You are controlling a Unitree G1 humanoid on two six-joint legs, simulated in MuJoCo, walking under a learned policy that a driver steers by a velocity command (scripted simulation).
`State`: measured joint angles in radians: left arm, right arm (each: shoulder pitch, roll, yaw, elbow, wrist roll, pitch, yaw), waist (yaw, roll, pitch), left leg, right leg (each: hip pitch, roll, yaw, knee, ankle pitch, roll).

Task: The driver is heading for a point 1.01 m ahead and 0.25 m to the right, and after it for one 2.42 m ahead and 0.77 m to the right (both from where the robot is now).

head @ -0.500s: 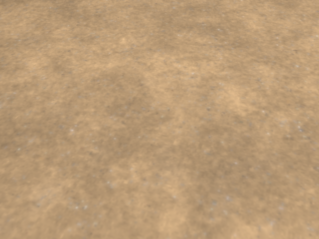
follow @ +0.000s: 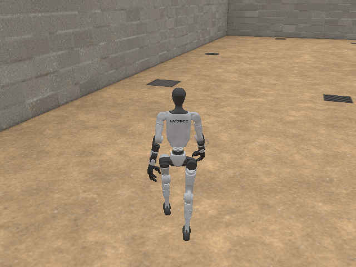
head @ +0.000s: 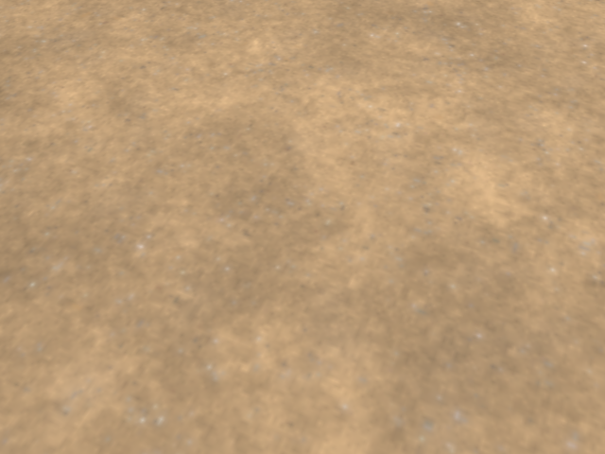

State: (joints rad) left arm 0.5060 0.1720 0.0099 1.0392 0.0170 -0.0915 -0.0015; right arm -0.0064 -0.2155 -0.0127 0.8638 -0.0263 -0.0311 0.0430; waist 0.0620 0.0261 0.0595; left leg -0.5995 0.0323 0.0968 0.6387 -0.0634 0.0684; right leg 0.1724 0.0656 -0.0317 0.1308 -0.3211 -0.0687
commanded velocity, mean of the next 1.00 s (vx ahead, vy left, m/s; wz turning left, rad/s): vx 0.49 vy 0.00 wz -0.13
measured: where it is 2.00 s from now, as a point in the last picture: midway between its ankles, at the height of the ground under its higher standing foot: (413, 217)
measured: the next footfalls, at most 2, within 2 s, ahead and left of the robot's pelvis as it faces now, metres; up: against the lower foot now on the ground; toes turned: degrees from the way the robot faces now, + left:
left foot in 0.08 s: +0.23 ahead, +0.09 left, +0.00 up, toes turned +4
right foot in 0.64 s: +0.54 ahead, -0.07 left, +0.00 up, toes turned -4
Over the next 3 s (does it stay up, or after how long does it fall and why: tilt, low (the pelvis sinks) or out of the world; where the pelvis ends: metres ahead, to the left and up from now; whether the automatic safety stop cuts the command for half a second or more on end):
stays up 1.23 -0.39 0.01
